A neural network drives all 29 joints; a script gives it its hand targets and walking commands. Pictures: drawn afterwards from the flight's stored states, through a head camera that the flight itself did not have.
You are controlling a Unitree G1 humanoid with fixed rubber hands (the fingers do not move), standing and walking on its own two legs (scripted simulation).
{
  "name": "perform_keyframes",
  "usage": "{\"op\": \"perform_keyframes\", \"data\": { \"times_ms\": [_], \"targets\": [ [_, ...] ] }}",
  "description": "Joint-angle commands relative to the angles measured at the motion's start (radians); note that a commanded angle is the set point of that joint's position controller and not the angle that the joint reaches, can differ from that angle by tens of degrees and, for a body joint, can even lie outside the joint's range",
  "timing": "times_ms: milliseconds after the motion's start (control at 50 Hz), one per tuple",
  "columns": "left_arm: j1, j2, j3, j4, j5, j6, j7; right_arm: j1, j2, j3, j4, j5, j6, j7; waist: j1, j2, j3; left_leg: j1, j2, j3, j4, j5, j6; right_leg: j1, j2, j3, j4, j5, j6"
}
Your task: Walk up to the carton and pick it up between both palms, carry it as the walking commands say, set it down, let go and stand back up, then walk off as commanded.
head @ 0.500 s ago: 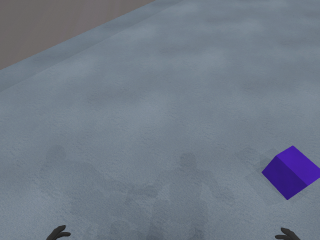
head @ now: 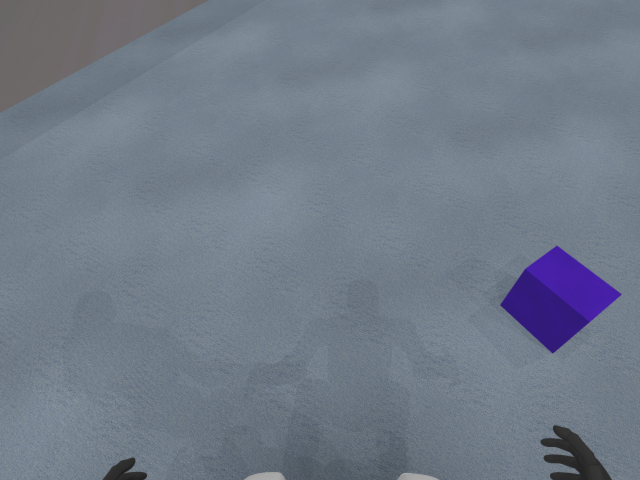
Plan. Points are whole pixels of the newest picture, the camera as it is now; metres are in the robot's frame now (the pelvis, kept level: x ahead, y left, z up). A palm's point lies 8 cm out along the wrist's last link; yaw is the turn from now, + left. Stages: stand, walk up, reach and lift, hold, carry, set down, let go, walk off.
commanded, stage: walk up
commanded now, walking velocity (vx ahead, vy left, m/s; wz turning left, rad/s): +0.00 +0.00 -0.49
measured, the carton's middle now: (554, 300) +0.70 -0.63 -0.64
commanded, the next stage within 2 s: none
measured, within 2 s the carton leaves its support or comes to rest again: neither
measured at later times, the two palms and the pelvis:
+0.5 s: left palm (174, 400) +0.21 +0.25 -0.09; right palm out of the picture -0.10 -0.27 -0.05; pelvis +0.01 +0.02 +0.03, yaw -14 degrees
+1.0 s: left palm (319, 359) +0.28 +0.05 -0.09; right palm out of the picture +0.14 -0.45 -0.11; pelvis +0.15 -0.17 +0.02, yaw -28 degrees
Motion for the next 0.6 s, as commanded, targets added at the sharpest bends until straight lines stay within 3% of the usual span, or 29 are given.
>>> {"op": "perform_keyframes", "data": {
  "times_ms": [0, 20, 40, 60, 100, 160, 200, 220, 240, 260, 280, 300, 320, 340, 380, 420, 500, 580],
  "targets": [
    [0.128, 0.245, 0.032, -0.050, 0.025, 0.007, 0.009, -0.006, -0.068, -0.005, -0.102, 0.010, 0.017, -0.006, 0.037, -0.260, -0.096, -0.196, -0.053, -0.101, 0.379, -0.277, -0.009, 0.105, -0.372, 0.533, -0.325, 0.341, -0.201],
    [0.095, 0.230, 0.033, -0.069, 0.018, 0.008, 0.018, 0.022, -0.079, -0.008, -0.109, 0.008, 0.011, -0.004, 0.011, -0.197, -0.117, -0.219, -0.042, -0.117, 0.401, -0.246, -0.009, 0.156, -0.353, 0.481, -0.277, 0.417, -0.226],
    [0.078, 0.210, 0.045, -0.073, 0.018, 0.015, 0.022, -0.029, -0.069, -0.010, -0.121, 0.014, 0.004, -0.005, 0.024, -0.223, -0.120, -0.209, -0.023, -0.121, 0.369, -0.202, -0.014, 0.105, -0.342, 0.496, -0.324, 0.255, -0.223],
    [0.013, 0.179, 0.042, -0.088, 0.021, 0.018, 0.024, -0.020, -0.071, -0.004, -0.108, 0.014, -0.001, -0.003, -0.003, -0.190, -0.107, -0.161, -0.014, -0.129, 0.307, -0.141, -0.020, 0.076, -0.264, 0.432, -0.325, 0.157, -0.190],
    [0.001, 0.152, 0.044, -0.092, 0.024, 0.018, 0.021, 0.017, -0.055, -0.005, -0.094, 0.015, -0.007, 0.006, -0.007, -0.179, -0.130, -0.107, -0.053, -0.099, 0.182, -0.090, -0.021, 0.113, -0.209, 0.355, -0.292, 0.266, -0.164],
    [0.007, 0.137, 0.047, -0.095, 0.018, 0.025, 0.021, 0.070, -0.024, -0.004, -0.097, 0.020, -0.010, 0.001, -0.017, -0.185, -0.161, -0.015, -0.095, -0.073, -0.003, -0.050, -0.010, 0.123, -0.182, 0.349, -0.285, 0.238, -0.148],
    [-0.030, 0.119, 0.041, -0.107, 0.010, 0.031, 0.019, 0.149, -0.004, -0.004, -0.084, 0.021, -0.019, -0.010, -0.065, -0.178, -0.164, 0.123, -0.111, -0.049, -0.218, 0.075, 0.004, 0.047, -0.142, 0.336, -0.256, 0.127, -0.116],
    [-0.039, 0.093, 0.032, -0.116, 0.008, 0.028, 0.018, 0.197, -0.015, -0.011, -0.073, 0.019, -0.027, -0.017, -0.096, -0.140, -0.160, 0.227, -0.071, -0.068, -0.327, 0.155, 0.026, -0.033, -0.097, 0.312, -0.202, 0.006, -0.082],
    [-0.035, 0.024, 0.015, -0.131, 0.010, 0.025, 0.017, 0.238, -0.090, -0.029, -0.071, 0.006, -0.033, -0.023, -0.107, 0.061, -0.134, 0.307, 0.120, -0.280, -0.453, 0.077, 0.073, -0.200, -0.004, 0.228, 0.011, -0.164, -0.040],
    [-0.052, -0.027, 0.002, -0.162, 0.014, 0.023, 0.020, 0.202, -0.189, -0.050, -0.094, -0.006, -0.028, -0.020, -0.094, 0.278, -0.084, 0.254, 0.363, -0.512, -0.524, 0.050, 0.160, -0.355, 0.059, 0.070, 0.229, -0.302, 0.004],
    [-0.079, 0.040, 0.019, -0.145, 0.029, 0.032, 0.004, 0.242, -0.192, -0.050, -0.086, -0.013, -0.033, -0.014, -0.109, 0.124, -0.070, 0.218, 0.420, -0.570, -0.564, -0.187, 0.182, -0.377, -0.029, 0.094, 0.375, -0.251, 0.009],
    [-0.137, 0.062, 0.027, -0.174, 0.049, 0.039, -0.047, 0.286, -0.221, -0.070, -0.049, -0.002, -0.035, -0.029, -0.121, 0.052, -0.042, 0.285, 0.449, -0.628, -0.604, -0.376, 0.127, -0.523, -0.051, 0.134, 0.478, -0.175, 0.026],
    [-0.149, 0.051, 0.031, -0.174, 0.050, 0.035, -0.072, 0.271, -0.191, -0.068, -0.048, 0.009, -0.042, -0.033, -0.095, 0.036, 0.003, 0.266, 0.403, -0.522, -0.590, -0.329, 0.072, -0.552, -0.068, 0.142, 0.506, -0.102, 0.037],
    [-0.110, 0.046, 0.034, -0.153, 0.049, 0.025, -0.091, 0.271, -0.157, -0.063, -0.052, 0.010, -0.055, -0.030, -0.073, 0.062, -0.006, 0.268, 0.341, -0.411, -0.568, -0.242, 0.034, -0.509, -0.066, 0.119, 0.525, -0.029, 0.046],
    [-0.069, 0.022, 0.035, -0.120, 0.044, 0.013, -0.108, 0.323, -0.100, -0.053, -0.033, 0.006, -0.079, -0.027, -0.066, 0.098, -0.015, 0.267, 0.270, -0.260, -0.531, -0.032, -0.002, -0.430, -0.068, 0.084, 0.570, 0.069, 0.063],
    [-0.101, 0.007, 0.025, -0.122, 0.036, 0.013, -0.108, 0.349, -0.062, -0.044, -0.035, 0.001, -0.091, -0.013, -0.076, 0.154, 0.018, 0.243, 0.236, -0.179, -0.539, 0.011, 0.005, -0.405, -0.073, 0.055, 0.576, 0.116, 0.071],
    [-0.209, -0.019, 0.007, -0.159, 0.017, 0.010, -0.114, 0.421, -0.064, -0.050, -0.048, -0.005, -0.100, -0.003, -0.116, 0.176, 0.085, 0.267, 0.249, -0.112, -0.568, 0.104, 0.039, -0.414, -0.078, 0.014, 0.453, 0.150, 0.083],
    [-0.278, -0.030, -0.002, -0.185, -0.002, 0.000, -0.117, 0.465, -0.079, -0.062, -0.051, -0.013, -0.103, -0.001, -0.148, 0.218, 0.112, 0.308, 0.267, -0.035, -0.568, 0.251, 0.060, -0.358, -0.077, -0.025, 0.257, 0.098, 0.073]
  ]
}}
